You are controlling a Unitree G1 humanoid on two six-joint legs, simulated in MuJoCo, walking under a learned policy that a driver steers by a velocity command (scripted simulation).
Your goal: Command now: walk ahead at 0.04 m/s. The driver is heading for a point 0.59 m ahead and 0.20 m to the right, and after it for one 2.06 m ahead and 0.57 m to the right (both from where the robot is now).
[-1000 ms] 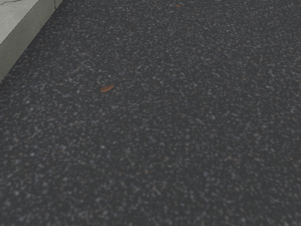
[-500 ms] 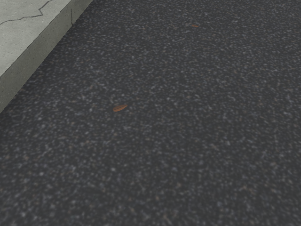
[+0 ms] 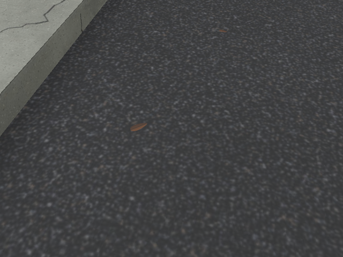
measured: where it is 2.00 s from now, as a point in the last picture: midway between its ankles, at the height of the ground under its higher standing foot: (192, 212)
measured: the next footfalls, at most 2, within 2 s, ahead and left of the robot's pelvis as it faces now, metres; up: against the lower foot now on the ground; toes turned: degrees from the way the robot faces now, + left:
left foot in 0.80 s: +0.50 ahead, +0.08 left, +0.00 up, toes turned +0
right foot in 1.32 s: +0.68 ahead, -0.19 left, +0.00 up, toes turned -25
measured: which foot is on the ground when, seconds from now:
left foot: down 0.00-0.30, up 0.32-0.78, down 0.80-1.00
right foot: down 0.00-0.82, up 0.84-1.00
